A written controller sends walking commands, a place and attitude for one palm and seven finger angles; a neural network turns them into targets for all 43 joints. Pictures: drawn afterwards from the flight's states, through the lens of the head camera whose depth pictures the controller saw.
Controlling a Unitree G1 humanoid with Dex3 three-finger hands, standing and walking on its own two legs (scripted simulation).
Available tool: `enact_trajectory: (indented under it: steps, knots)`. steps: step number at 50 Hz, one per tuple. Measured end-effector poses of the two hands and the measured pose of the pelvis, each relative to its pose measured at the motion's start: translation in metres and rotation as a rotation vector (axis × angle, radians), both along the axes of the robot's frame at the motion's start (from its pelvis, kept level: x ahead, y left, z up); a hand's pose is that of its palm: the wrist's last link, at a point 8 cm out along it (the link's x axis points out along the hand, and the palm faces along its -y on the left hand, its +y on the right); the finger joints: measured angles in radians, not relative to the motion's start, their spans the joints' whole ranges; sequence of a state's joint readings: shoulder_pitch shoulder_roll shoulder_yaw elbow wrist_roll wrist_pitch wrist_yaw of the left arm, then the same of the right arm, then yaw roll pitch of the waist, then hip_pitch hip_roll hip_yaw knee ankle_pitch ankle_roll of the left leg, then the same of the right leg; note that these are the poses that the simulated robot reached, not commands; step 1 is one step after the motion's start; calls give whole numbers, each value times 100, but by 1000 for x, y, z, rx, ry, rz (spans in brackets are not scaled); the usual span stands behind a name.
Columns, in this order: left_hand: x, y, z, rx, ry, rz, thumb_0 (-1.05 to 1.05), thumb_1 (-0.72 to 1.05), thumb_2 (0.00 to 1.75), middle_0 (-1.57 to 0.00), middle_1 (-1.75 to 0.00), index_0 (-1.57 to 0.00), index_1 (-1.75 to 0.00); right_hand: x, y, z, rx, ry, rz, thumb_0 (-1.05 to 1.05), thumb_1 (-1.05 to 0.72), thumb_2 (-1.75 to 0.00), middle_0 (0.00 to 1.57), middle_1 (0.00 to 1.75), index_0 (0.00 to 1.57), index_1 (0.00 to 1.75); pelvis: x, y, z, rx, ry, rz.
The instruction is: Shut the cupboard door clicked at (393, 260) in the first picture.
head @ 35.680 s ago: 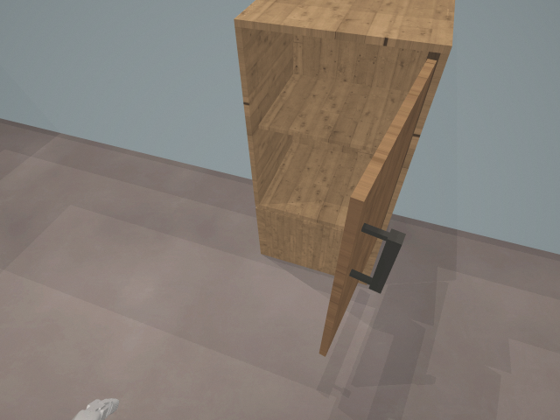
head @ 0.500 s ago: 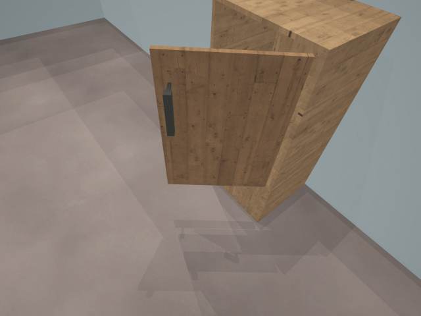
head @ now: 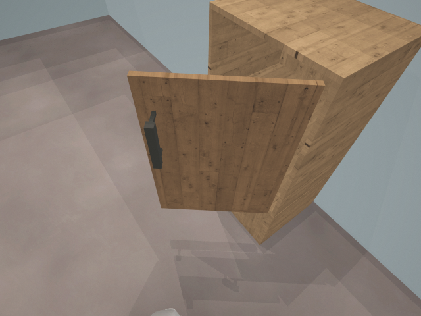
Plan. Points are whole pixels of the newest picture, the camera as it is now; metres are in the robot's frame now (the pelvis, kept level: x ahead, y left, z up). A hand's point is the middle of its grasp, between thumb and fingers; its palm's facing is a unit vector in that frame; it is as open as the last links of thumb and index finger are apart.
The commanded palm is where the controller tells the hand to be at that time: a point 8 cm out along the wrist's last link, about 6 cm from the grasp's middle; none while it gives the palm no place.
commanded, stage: come to a stop and stand still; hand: left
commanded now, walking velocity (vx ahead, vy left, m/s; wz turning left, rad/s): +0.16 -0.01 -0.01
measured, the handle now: (155, 140) +0.51 +0.17 -0.01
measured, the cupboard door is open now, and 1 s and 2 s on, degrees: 51 51 51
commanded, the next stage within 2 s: look again from close up in 1.70 s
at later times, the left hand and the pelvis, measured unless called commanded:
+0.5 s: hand out of the picture +0.12 +0.18 -0.17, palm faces +0.01 -0.96 -0.29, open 7.3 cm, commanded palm none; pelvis +0.05 -0.03 -0.01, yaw +0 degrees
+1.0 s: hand out of the picture +0.07 +0.19 -0.17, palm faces -0.02 -0.96 -0.27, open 7.4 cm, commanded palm none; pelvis +0.04 +0.00 -0.01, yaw -1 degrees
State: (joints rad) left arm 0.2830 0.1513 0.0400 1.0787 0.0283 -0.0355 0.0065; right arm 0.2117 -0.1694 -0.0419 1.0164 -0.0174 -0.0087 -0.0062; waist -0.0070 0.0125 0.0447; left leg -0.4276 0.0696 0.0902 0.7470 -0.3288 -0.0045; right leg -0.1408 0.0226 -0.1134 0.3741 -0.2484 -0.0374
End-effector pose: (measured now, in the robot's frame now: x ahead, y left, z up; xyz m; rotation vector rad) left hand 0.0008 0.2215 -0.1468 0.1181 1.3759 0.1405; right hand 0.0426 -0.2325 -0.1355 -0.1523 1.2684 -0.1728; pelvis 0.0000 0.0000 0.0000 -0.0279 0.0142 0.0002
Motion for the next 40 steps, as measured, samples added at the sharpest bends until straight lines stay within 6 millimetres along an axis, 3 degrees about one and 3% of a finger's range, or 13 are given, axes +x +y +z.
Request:
enact_trajectory:
  steps: [5, 11, 21, 24, 28, 34, 40]
  knots:
    - [7, 1, -21, -48, 68, 32, 0, 92, 90, -20, -30, -20, -30, 63, 17, 0, -22, -99, 52, 0, -91, -90, 20, 30, 19, 30, 33, 12, -12, -5, -18, -6]
    - [45, 2, -14, -43, 63, 27, 0, 92, 90, -20, -30, -20, -30, 82, 23, 3, -40, -64, 50, -1, -93, -90, 20, 30, 20, 30, 51, 14, -4, 5, -14, -6]
    - [106, 12, 7, 82, -67, -17, 1, 92, 90, -20, -30, -20, -30, 67, -24, -4, -41, 28, 4, 0, -92, -90, 20, 30, 20, 30, 54, -16, -2, 0, -18, -7]
    - [113, 6, 6, 127, -113, -37, 0, 92, 90, -20, -30, -20, -30, 62, -44, -17, -21, 37, -15, 0, -91, -90, 20, 30, 20, 30, 55, -33, -13, 37, -14, -9]
    - [111, -10, 13, 121, -103, -64, 0, 92, 90, -20, -30, -20, -30, 55, -59, -20, -12, 60, -34, 0, -91, -90, 20, 30, 20, 30, 53, -38, -9, 34, -19, -5]
    - [109, -23, 14, 77, -107, -62, 0, 91, 90, -20, -30, -20, -30, 44, -58, -9, -17, 75, -20, 0, -91, -90, 20, 30, 20, 30, 49, -36, -1, 54, -8, 1]
    - [98, -13, -3, 51, -114, -33, 0, 91, 90, -20, -30, -20, -30, 36, -39, -8, -39, 52, 8, 0, -91, -90, 20, 30, 20, 30, 43, -21, -10, 31, -11, 7]
